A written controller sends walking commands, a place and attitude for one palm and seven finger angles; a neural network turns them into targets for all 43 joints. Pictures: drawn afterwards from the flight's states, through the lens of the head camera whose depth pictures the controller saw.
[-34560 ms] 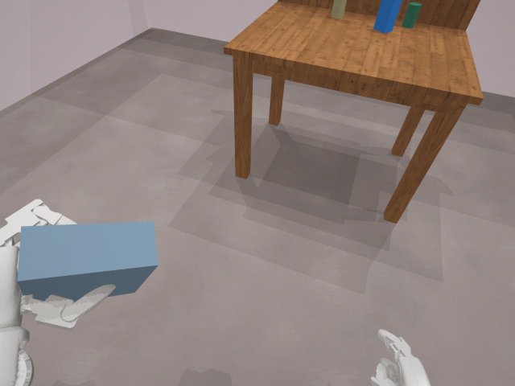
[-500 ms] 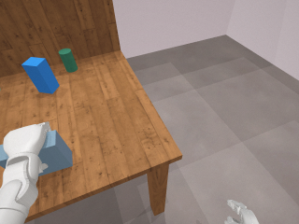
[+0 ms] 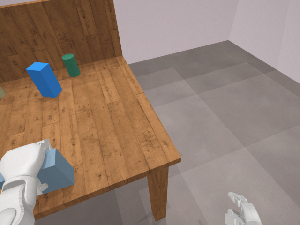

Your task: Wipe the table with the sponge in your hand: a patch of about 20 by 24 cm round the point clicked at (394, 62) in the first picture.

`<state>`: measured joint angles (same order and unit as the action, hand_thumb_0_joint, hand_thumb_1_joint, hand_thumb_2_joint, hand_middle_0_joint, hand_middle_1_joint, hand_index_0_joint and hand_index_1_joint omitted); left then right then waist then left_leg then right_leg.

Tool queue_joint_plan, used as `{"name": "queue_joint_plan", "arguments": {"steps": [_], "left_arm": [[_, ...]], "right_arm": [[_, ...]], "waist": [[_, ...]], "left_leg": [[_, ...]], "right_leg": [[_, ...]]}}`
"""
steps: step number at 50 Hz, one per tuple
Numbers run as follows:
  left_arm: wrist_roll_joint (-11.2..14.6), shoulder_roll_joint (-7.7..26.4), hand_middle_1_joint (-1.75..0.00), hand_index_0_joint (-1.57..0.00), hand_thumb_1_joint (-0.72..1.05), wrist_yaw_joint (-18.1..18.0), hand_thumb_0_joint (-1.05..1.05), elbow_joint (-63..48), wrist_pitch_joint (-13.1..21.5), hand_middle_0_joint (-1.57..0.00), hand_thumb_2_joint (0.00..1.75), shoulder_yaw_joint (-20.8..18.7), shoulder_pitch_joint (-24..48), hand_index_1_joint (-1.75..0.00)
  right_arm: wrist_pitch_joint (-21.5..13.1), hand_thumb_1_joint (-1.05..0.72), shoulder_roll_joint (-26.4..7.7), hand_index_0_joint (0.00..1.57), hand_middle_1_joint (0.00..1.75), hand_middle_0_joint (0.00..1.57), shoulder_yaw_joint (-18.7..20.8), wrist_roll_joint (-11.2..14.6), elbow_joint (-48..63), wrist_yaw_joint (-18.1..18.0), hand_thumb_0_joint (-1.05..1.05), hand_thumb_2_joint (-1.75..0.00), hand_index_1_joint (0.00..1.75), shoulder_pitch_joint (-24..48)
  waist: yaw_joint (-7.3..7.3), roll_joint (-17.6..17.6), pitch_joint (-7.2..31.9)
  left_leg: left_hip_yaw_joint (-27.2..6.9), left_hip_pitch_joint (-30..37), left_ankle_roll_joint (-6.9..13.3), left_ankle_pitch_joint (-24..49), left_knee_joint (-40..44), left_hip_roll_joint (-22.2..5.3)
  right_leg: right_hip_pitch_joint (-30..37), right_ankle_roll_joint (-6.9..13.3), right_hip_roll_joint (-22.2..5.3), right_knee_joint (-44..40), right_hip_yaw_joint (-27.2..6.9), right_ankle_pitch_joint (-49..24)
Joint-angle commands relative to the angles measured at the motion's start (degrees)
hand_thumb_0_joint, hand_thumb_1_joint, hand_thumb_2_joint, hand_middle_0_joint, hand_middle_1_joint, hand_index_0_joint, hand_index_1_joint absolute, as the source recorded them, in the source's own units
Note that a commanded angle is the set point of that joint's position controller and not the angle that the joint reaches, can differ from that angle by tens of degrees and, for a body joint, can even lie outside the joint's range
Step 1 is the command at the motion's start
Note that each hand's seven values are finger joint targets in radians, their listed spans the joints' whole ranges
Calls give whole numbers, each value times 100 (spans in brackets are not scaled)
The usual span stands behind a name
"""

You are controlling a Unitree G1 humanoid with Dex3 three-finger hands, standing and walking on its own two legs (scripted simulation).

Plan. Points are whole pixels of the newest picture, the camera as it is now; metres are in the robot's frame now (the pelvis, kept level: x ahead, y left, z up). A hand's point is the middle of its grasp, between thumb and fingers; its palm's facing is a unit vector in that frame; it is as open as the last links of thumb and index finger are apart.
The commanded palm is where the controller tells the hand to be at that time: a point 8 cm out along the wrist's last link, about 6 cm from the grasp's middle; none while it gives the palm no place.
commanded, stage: lift the sponge slowly off the table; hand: left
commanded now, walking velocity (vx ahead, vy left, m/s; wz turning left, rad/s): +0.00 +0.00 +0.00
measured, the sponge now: (43, 178) +0.22 +0.33 +0.01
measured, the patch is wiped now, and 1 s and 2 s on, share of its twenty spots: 1.00 1.00 1.00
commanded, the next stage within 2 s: none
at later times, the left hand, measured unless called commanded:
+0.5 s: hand (36, 171) +0.22 +0.32 +0.06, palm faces -0.03 -0.08 -1.00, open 9.3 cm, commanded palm +0.20 +0.31 +0.12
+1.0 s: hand (31, 163) +0.22 +0.32 +0.09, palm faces -0.02 -0.07 -1.00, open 9.3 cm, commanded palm +0.20 +0.32 +0.16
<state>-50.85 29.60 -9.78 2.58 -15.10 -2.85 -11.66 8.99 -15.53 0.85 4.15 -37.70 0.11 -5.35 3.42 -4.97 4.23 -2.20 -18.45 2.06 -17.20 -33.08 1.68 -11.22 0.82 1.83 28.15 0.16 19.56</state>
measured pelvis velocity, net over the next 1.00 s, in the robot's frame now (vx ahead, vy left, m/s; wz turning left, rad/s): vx -0.01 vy -0.02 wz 0.02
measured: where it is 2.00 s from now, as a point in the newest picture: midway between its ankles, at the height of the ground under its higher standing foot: outside the picture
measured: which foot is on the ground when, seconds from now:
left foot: down 0.00-1.00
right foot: down 0.00-1.00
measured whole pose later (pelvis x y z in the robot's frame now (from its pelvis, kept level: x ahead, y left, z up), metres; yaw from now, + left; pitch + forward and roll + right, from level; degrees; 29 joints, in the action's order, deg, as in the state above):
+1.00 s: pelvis -0.01 -0.02 +0.01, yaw +1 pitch -2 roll -1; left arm -48.3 33.1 -1.0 2.1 -16.3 -3.0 -5.1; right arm 8.8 -15.8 -0.6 3.4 -38.7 -2.5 -3.3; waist 4.6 -5.4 0.3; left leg -3.5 -12.3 0.8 -14.2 -28.1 1.3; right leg -5.3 2.2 2.3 24.4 1.3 17.5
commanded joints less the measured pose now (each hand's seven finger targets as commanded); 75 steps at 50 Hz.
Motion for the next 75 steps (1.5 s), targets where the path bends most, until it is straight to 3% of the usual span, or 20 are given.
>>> {"name": "queue_joint_plan", "arguments": {"steps": [1,8,13,25,27,28,32,33,37,38,43,46,47,49,52,55,57,69,72,75], "left_arm": [[92,667,-160,-120,10,148,0,-401,-166,-120,130,-180,443,-160],[53,841,-160,-120,10,209,0,-834,-106,-120,130,-261,648,-160],[82,1033,-160,-120,10,203,0,-875,-94,-120,130,-446,715,-160],[-107,1332,-160,-120,10,289,0,-914,-60,-120,130,-451,1772,-160],[-101,1569,-160,-120,10,298,0,-1034,-37,-120,130,-642,1989,-160],[-110,1406,-160,-120,10,298,0,-1035,-8,-120,130,-480,2062,-160],[-114,1749,-160,-120,10,312,0,-1101,-2,-120,130,-781,2084,-160],[-102,1547,-160,-120,10,313,0,-1076,-6,-120,130,-618,2004,-160],[-87,1819,-160,-120,10,344,0,-1121,-71,-120,130,-850,2089,-160],[-46,1592,-160,-120,10,366,0,-1110,-69,-120,130,-658,1966,-160],[50,1733,-160,-120,10,510,0,-1092,-152,-120,130,-769,1888,-160],[66,1950,-160,-120,10,605,0,-1063,-135,-120,130,-926,1921,-160],[111,2109,-160,-120,10,631,0,-1199,-108,-120,130,-1078,1884,-160],[114,1993,-160,-120,10,677,0,-1110,-60,-120,130,-958,1933,-160],[142,2111,-160,-120,10,725,0,-1461,35,-120,130,-1041,2012,-160],[188,1999,-160,-120,10,740,0,-1412,89,-120,130,-1006,1762,-160],[209,2205,-160,-120,10,751,0,-1543,75,-120,130,-1168,1932,-160],[144,2055,-160,-120,10,849,0,-1428,-204,-120,130,-899,2371,-160],[215,2386,-160,-120,10,915,0,-1578,-284,-120,130,-1247,2051,-160],[238,2178,-160,-120,10,993,0,-1612,-348,-120,130,-1037,2097,-160]], "right_arm": [[-279,-90,-682,20,30,20,219,-20,872,-97,0,-90,30,859],[-314,-90,-650,20,30,20,185,-53,880,-117,0,-90,30,949],[-305,-90,-648,20,30,20,164,-68,880,-151,0,-90,30,986],[-336,-90,-657,20,30,20,115,-99,782,-262,0,-90,30,1051],[-345,-90,-657,20,30,20,91,-88,812,-282,0,-90,30,1154],[-363,-90,-640,20,30,20,98,-101,802,-281,0,-90,30,1105],[-343,-90,-672,20,30,20,84,-98,808,-283,0,-90,30,1169],[-360,-90,-630,20,30,20,90,-110,816,-285,0,-90,30,1144],[-334,-90,-676,20,30,20,76,-97,829,-284,0,-90,30,1229],[-353,-90,-643,20,30,20,87,-103,843,-284,0,-90,30,1189],[-315,-90,-678,20,30,20,70,-89,838,-287,0,-90,30,1220],[-305,-90,-721,20,30,20,79,-95,839,-311,0,-90,30,1181],[-312,-90,-722,20,30,20,51,-85,882,-323,0,-90,30,1293],[-324,-90,-713,20,30,20,59,-90,847,-338,0,-90,30,1180],[-352,-90,-707,20,30,20,50,-78,901,-343,0,-90,30,1265],[-379,-90,-706,20,30,20,89,-104,887,-343,0,-90,30,1145],[-363,-90,-715,20,30,20,46,-79,900,-341,0,-90,30,1257],[-349,-90,-705,20,30,20,3,-75,915,-350,0,-90,30,1306],[-319,-90,-723,20,30,20,-16,-80,977,-310,0,-90,30,1437],[-300,-90,-710,20,30,20,-10,-73,986,-289,0,-90,30,1357]], "waist": [[44,393,516],[82,177,795],[102,252,609],[56,-20,680],[83,-29,710],[51,-57,714],[134,-203,778],[121,-151,760],[185,-200,835],[145,-113,824],[117,67,666],[128,201,688],[168,28,746],[98,123,623],[108,-226,704],[124,-16,732],[130,-164,692],[145,10,765],[255,-44,832],[212,-7,705]], "left_leg": [[-73,430,118,1613,397,2],[-149,721,131,1909,430,-2],[-133,669,139,1633,549,8],[-144,928,145,1593,660,49],[-169,952,145,1537,713,52],[-146,978,147,1566,696,60],[-154,995,130,1617,766,69],[-116,1005,141,1621,747,84],[-134,1035,131,1676,797,90],[-85,1054,146,1751,747,104],[-46,1004,159,1749,754,112],[-27,996,178,1812,700,137],[-38,1044,173,1800,717,143],[-12,1022,180,1829,693,141],[-45,1157,176,1878,708,142],[-22,1147,186,1951,682,136],[-65,1135,158,1891,749,131],[-70,1185,137,1917,868,113],[-79,1162,138,2018,846,126],[-68,1149,136,1973,861,101]], "right_leg": [[125,267,115,-233,113,-2035],[357,301,124,-226,99,-2190],[359,289,129,-329,84,-1929],[391,331,161,-469,86,-1670],[435,341,181,-516,-1,-1609],[434,330,162,-486,66,-1637],[571,359,168,-545,-26,-1692],[593,331,146,-526,57,-1707],[690,361,158,-566,-39,-1781],[730,329,129,-540,34,-1928],[751,298,103,-585,-23,-2114],[808,272,77,-595,-51,-2350],[848,290,87,-607,-163,-2332],[777,261,72,-605,-52,-2387],[758,294,97,-634,-112,-2307],[799,262,68,-613,-30,-2450],[795,297,96,-647,-107,-2296],[853,282,77,-672,38,-2157],[1016,310,78,-647,-125,-2402],[910,275,62,-668,8,-2277]]}}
